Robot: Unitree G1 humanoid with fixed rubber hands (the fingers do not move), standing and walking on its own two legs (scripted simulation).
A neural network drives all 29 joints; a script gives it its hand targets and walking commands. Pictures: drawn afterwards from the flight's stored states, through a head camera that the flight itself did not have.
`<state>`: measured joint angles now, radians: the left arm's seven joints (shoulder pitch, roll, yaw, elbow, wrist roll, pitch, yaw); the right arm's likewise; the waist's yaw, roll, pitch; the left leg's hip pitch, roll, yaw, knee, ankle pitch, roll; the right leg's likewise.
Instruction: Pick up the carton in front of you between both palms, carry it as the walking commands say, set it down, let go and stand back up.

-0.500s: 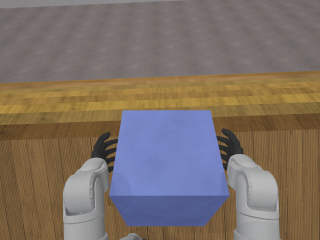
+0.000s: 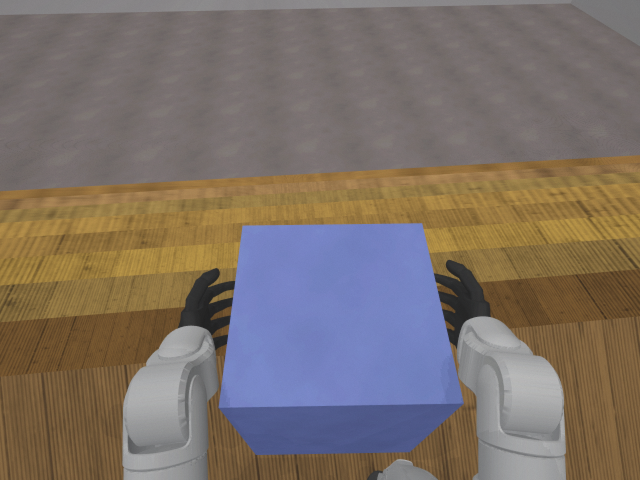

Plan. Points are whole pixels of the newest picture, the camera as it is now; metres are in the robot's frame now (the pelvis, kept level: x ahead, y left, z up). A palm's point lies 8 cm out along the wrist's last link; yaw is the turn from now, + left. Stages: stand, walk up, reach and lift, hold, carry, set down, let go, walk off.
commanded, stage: carry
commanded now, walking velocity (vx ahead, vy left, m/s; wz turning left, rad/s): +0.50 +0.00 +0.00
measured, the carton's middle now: (332, 347) +0.28 +0.00 +0.02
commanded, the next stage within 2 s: none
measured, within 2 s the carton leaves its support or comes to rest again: neither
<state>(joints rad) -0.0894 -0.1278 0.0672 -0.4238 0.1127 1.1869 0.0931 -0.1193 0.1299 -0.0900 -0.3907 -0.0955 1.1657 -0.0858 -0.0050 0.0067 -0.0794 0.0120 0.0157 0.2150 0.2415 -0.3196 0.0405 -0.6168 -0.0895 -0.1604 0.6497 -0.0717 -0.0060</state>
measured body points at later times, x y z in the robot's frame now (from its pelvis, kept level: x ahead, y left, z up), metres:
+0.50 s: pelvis +0.31 -0.03 -0.01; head +0.34 -0.04 +0.44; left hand +0.67 +0.13 +0.10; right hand +0.68 -0.17 +0.10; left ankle +0.44 +0.11 -0.69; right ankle +0.23 -0.09 -0.74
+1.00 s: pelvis +0.62 +0.00 -0.03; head +0.68 +0.01 +0.42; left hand +0.99 +0.15 +0.08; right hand +1.00 -0.15 +0.08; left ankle +0.52 +0.06 -0.74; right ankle +0.70 -0.13 -0.69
